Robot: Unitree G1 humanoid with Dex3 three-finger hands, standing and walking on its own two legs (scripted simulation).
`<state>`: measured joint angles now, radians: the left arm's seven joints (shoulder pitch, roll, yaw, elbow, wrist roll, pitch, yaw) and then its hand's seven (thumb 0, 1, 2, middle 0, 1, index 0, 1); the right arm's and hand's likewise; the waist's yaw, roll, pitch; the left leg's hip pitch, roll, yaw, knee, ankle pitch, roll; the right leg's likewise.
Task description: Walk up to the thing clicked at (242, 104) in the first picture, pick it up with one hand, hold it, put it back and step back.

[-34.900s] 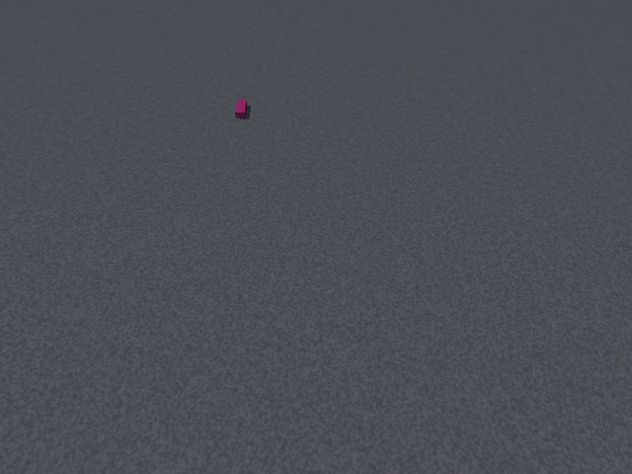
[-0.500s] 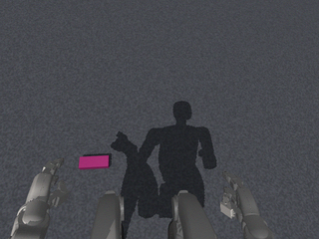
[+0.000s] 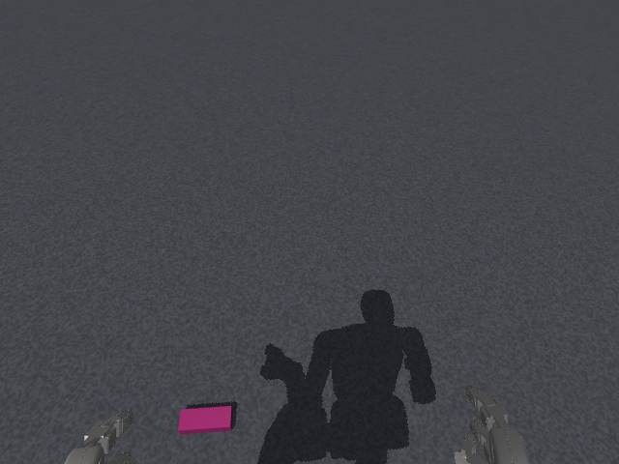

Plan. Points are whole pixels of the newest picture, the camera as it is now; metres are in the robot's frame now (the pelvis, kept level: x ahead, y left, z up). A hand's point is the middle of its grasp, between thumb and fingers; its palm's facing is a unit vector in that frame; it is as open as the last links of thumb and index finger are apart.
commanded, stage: home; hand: left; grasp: from above
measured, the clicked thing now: (206, 420) +0.43 +0.23 -0.70
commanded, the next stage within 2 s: stand in 1.96 s
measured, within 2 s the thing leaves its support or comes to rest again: neither
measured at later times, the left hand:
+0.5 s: hand out of the picture +0.15 +0.18 -0.04, palm faces +0.05 -0.98 -0.20, open 7.4 cm
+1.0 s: hand out of the picture +0.15 +0.18 -0.04, palm faces +0.04 -0.98 -0.20, open 7.4 cm
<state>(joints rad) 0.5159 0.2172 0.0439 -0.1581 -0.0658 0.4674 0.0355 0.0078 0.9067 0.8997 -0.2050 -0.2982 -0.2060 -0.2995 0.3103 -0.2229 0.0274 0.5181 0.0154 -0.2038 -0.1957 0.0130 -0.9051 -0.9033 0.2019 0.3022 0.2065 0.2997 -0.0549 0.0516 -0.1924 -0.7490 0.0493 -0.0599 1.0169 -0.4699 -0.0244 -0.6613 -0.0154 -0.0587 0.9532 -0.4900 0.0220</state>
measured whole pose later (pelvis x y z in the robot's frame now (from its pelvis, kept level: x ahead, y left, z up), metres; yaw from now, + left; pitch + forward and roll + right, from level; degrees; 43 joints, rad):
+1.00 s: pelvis -0.01 +0.00 +0.00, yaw +0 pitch +9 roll -2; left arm 0.50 0.23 0.04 -0.14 -0.05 0.46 0.01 0.01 0.91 0.90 -0.20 -0.30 -0.20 -0.30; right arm 0.29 -0.22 0.03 0.55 0.00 -0.26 -0.19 0.01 -0.90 -0.90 0.20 0.30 0.21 0.30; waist -0.04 0.04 -0.15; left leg -0.72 0.05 -0.05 1.01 -0.46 -0.02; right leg -0.64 -0.02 -0.05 0.96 -0.48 0.02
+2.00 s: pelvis +0.00 +0.00 +0.00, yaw +0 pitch +10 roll -3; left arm 0.51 0.23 0.03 -0.15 -0.05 0.46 0.01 0.01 0.91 0.90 -0.20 -0.30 -0.21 -0.30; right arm 0.29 -0.22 0.02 0.54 0.00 -0.24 -0.19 0.01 -0.90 -0.90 0.20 0.30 0.21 0.30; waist -0.04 0.04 -0.16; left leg -0.72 0.05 -0.06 1.02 -0.47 -0.02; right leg -0.64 -0.02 -0.05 0.96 -0.49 0.02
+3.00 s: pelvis -0.02 +0.01 +0.07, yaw -1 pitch -5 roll +0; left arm 0.18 0.29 0.03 1.13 0.04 0.01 0.02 0.00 0.91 0.90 -0.21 -0.30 -0.21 -0.30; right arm 0.15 -0.30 -0.04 1.11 -0.03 0.01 -0.02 0.01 -0.91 -0.90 0.20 0.30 0.21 0.30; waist 0.01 0.01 0.06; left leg -0.14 0.00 0.01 0.39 -0.17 0.00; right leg -0.09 -0.06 -0.01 0.38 -0.20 0.05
